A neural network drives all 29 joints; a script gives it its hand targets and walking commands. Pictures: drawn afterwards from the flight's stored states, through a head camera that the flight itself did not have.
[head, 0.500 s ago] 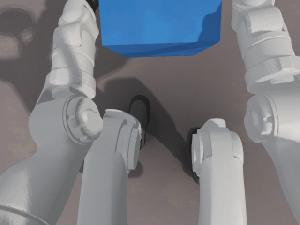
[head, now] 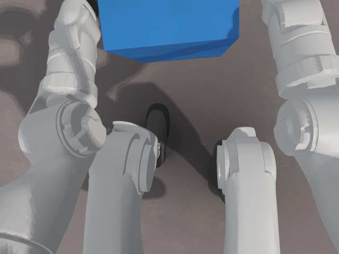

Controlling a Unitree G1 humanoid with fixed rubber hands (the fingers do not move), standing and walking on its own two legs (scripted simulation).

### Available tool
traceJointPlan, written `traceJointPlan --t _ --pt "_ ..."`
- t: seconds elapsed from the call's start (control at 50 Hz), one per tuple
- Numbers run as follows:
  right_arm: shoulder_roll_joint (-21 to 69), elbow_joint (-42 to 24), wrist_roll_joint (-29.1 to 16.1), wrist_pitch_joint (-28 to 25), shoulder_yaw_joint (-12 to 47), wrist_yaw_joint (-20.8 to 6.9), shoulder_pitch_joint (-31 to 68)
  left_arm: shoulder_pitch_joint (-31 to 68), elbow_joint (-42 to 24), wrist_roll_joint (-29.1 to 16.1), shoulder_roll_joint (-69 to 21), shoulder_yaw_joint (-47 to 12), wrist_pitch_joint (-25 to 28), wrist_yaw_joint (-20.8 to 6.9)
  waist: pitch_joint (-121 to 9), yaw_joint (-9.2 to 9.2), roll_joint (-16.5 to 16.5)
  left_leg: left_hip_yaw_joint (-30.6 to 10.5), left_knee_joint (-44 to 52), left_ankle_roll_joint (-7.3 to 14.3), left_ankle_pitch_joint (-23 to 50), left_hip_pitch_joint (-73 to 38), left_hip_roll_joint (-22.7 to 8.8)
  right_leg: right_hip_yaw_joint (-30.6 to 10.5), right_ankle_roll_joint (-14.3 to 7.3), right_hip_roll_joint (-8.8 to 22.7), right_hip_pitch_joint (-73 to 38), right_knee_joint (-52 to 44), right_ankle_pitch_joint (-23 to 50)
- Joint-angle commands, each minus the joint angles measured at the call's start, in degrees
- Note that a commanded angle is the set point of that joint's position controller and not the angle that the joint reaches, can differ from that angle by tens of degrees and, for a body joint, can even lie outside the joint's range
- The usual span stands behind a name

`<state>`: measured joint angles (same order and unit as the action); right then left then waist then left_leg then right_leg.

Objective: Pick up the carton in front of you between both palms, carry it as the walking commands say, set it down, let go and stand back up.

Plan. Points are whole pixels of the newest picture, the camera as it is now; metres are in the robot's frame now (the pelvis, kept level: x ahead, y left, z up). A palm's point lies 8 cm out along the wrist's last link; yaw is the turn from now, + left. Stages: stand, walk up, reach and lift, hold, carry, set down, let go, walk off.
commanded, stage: set down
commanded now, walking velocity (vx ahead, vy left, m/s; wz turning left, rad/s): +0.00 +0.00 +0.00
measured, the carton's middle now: (173, 2) +0.54 +0.07 -0.25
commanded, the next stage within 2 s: let go in 1.38 s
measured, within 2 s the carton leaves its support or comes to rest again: rests again in 0.10 s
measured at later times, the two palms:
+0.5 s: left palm (67, 1) +0.52 +0.24 -0.15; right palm out of the picture +0.59 -0.14 -0.15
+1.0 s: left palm out of the picture +0.51 +0.24 +0.01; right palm out of the picture +0.60 -0.14 +0.01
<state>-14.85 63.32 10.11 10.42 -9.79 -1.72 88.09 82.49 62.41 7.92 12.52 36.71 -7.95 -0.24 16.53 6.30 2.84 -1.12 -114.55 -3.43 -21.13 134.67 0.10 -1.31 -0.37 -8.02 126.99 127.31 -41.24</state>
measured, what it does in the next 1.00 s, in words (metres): rises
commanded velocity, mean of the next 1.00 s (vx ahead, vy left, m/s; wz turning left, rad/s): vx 0.00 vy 0.00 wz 0.00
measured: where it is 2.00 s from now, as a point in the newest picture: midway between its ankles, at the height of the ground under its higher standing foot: (191, 164)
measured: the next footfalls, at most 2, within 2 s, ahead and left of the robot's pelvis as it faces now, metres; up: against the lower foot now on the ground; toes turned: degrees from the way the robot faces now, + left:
none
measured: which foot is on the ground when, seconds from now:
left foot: down 0.00-1.00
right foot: down 0.00-1.00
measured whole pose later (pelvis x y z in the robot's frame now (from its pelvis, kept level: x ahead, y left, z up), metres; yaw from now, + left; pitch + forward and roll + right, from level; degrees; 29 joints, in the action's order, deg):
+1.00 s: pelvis +0.01 +0.01 +0.12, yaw -2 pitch +48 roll +0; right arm -26.3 58.6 -2.7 11.8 -4.5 -1.8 79.5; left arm 64.8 41.4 -4.9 8.4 20.9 -10.8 9.7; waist 0.9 8.3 -1.2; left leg -0.6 -91.6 -1.0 -18.9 120.6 -0.1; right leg -1.1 -0.1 -4.2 113.6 101.1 -35.3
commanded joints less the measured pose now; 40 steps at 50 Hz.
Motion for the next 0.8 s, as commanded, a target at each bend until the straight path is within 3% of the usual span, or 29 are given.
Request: traceJointPlan --t 0.0,0.04,0.08,0.12,0.16,0.26,0.44,0.5,0.56,0.68,0.78 --pt "21.46 -1.73 -1.21 -1.94 7.29 -5.27 16.47 12.23 1.62 -1.68 -28.64 -7.72 0.34 -4.82 -43.20 -0.86 -11.91 2.90 -2.78 0.76 10.89 -36.42 3.12 -2.76 0.05 3.92 -6.93 -18.71 16.30" --pt "8.84 -1.40 -1.78 -2.74 5.95 -2.34 14.91 8.53 2.54 -1.95 -16.78 -4.82 2.19 -1.91 -44.93 -0.69 -12.01 3.15 -3.14 0.14 11.75 -38.17 2.39 -2.98 0.78 4.84 -9.01 -18.38 17.85" --pt "-9.07 -1.65 -4.11 -4.13 5.44 2.37 12.54 4.06 2.14 -3.36 0.86 -3.26 5.18 2.93 -46.91 -0.34 -11.56 3.31 -3.01 -0.46 13.28 -39.98 1.38 -3.41 1.41 5.77 -11.10 -18.61 19.02" --pt "-12.83 -1.34 -8.65 -5.07 8.57 4.47 15.79 5.99 2.64 -7.05 5.81 -5.68 7.36 5.39 -49.64 0.96 -11.57 2.91 -2.76 -0.26 15.55 -40.63 0.64 -4.07 1.65 6.38 -12.10 -18.79 20.20" --pt "-13.49 -1.91 -12.31 -5.75 11.35 4.69 18.58 7.51 3.69 -10.67 7.62 -7.87 8.47 6.04 -51.49 2.32 -12.65 2.73 -2.80 0.39 17.12 -40.07 -0.03 -4.49 1.81 7.07 -12.81 -18.25 21.22" --pt "-12.05 -3.98 -18.79 -6.36 16.99 3.50 22.30 8.93 2.91 -16.07 8.92 -12.21 9.87 6.00 -58.00 5.99 -14.89 3.40 -2.42 1.33 20.16 -38.91 -1.15 -4.71 1.80 8.03 -19.06 -16.57 24.30" --pt "-17.00 -8.24 -17.59 -4.18 13.88 4.12 19.32 4.91 -8.32 -20.50 9.19 -17.47 6.84 8.53 -76.09 3.76 -13.87 2.69 0.86 2.06 23.02 -57.22 0.20 0.19 1.53 6.95 -22.20 -18.28 19.87" --pt "-17.75 -12.50 -17.40 -2.32 12.34 4.54 19.87 4.43 -14.47 -19.65 9.81 -17.48 4.57 9.95 -81.79 4.27 -13.85 3.93 3.62 2.16 20.53 -60.78 1.05 1.40 0.99 6.08 -26.51 -20.97 17.18" --pt "-18.30 -11.72 -16.57 -0.12 9.88 4.35 18.13 4.66 -18.85 -17.64 9.54 -16.93 1.86 11.12 -80.25 4.13 -12.01 4.97 6.93 1.90 16.30 -59.80 1.60 1.81 0.36 5.39 -26.62 -23.88 14.08" --pt "-18.30 -5.00 -15.02 -0.17 6.52 2.45 12.78 2.62 -20.38 -14.51 4.96 -17.07 0.15 11.12 -72.01 2.87 -6.85 4.63 11.81 1.11 14.00 -59.39 1.64 1.62 -0.41 4.59 -19.03 -28.75 11.37" --pt "-18.02 -4.51 -13.91 -0.84 5.22 0.91 10.40 -1.36 -21.48 -13.20 2.79 -16.61 -0.38 10.58 -73.15 3.38 -7.48 4.53 16.51 0.68 16.25 -62.02 1.97 1.98 -0.16 3.96 -20.50 -33.14 13.39"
